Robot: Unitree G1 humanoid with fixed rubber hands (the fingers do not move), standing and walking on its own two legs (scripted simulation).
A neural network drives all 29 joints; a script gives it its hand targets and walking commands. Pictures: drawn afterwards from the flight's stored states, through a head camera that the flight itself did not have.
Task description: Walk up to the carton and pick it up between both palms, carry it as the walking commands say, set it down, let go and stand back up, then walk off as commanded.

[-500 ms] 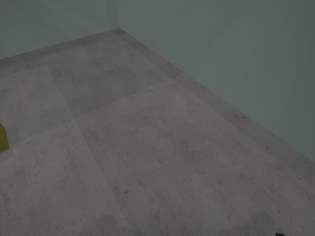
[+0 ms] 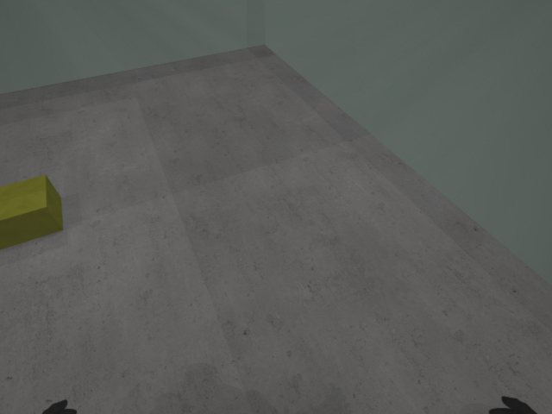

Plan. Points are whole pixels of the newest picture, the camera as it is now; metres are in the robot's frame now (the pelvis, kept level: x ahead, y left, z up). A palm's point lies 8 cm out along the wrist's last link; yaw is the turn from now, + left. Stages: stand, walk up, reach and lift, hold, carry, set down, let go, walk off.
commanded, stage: walk up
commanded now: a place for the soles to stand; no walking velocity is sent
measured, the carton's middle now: (21, 211) +1.24 +1.20 -0.69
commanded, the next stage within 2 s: none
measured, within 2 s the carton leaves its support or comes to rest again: neither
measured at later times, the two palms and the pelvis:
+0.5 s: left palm out of the picture +0.08 +0.45 -0.05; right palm (364, 273) +0.41 -0.17 -0.09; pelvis +0.16 +0.09 -0.01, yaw +23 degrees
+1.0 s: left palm out of the picture +0.19 +0.55 -0.09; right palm (245, 194) +0.64 +0.07 -0.08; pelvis +0.34 +0.24 -0.01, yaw +39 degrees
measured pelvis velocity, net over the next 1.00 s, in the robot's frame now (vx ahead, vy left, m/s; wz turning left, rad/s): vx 0.34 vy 0.24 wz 0.68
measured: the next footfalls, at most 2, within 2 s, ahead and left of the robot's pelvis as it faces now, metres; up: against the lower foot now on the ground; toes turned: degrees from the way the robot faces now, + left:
left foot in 0.12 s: +0.14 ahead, +0.20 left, +0.00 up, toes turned +13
right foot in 0.40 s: +0.26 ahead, +0.00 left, +0.00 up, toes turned +13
